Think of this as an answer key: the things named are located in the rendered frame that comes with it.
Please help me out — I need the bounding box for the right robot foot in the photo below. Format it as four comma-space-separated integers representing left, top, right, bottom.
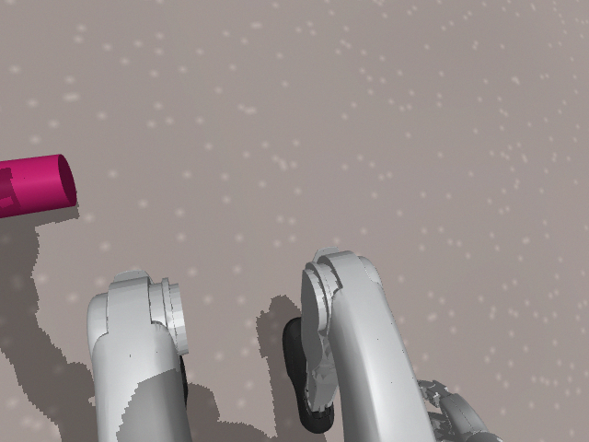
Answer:
283, 317, 334, 434

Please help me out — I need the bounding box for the right robot hand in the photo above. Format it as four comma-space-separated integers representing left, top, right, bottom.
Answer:
417, 380, 489, 442

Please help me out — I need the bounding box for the can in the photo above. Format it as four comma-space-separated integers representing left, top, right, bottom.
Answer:
0, 154, 76, 218

